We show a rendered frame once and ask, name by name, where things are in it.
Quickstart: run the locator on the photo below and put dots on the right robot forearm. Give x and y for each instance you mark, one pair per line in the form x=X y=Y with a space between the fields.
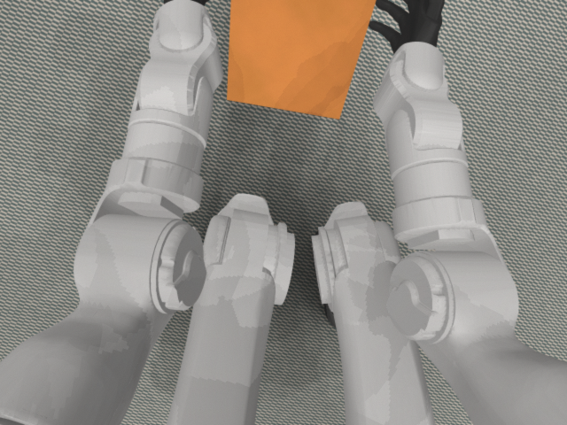
x=435 y=209

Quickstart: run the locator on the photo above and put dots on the right robot shin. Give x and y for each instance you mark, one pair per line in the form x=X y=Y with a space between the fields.
x=389 y=244

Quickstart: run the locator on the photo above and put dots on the robot right hand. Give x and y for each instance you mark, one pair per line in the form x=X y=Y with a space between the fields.
x=421 y=24

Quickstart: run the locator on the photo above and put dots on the left robot shin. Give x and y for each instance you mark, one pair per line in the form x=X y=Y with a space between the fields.
x=218 y=228

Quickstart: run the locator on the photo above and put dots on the robot right upper arm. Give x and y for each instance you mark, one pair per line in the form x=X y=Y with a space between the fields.
x=461 y=308

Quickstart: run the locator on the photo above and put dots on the robot shin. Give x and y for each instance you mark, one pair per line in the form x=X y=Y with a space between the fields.
x=218 y=228
x=389 y=244

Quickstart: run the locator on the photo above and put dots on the left robot forearm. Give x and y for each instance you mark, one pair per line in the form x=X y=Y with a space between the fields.
x=158 y=173

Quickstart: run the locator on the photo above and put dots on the robot left upper arm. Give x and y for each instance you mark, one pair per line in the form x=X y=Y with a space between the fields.
x=132 y=274

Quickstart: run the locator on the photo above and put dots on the carton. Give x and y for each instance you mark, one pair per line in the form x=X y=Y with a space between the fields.
x=295 y=55

